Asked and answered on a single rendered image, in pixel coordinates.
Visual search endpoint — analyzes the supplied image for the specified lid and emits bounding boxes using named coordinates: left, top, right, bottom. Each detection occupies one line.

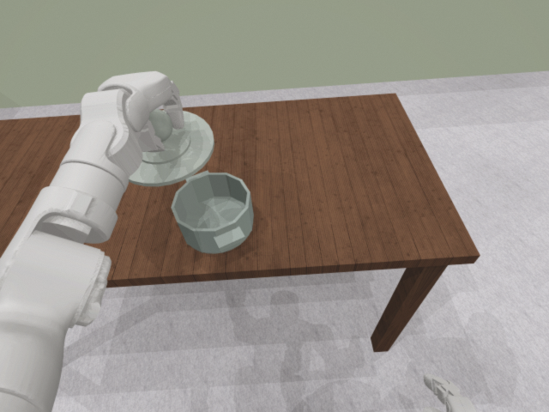
left=129, top=110, right=214, bottom=186

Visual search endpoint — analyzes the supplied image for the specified pot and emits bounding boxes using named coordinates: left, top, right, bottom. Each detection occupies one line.
left=171, top=171, right=254, bottom=254

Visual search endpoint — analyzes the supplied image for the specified left robot hand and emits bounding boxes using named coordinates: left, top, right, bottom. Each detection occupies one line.
left=98, top=71, right=184, bottom=152

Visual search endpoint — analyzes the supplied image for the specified table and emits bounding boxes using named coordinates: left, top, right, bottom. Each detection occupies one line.
left=0, top=94, right=480, bottom=352

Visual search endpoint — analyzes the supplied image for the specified left robot upper arm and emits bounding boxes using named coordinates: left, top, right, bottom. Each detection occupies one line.
left=0, top=230, right=112, bottom=412

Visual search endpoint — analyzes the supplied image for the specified knob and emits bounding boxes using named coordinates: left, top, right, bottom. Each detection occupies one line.
left=149, top=109, right=172, bottom=142

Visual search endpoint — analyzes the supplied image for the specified left robot forearm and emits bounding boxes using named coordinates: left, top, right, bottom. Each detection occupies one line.
left=0, top=82, right=149, bottom=290

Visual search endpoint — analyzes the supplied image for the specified right robot hand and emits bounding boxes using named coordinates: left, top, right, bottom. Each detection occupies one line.
left=423, top=373, right=477, bottom=412

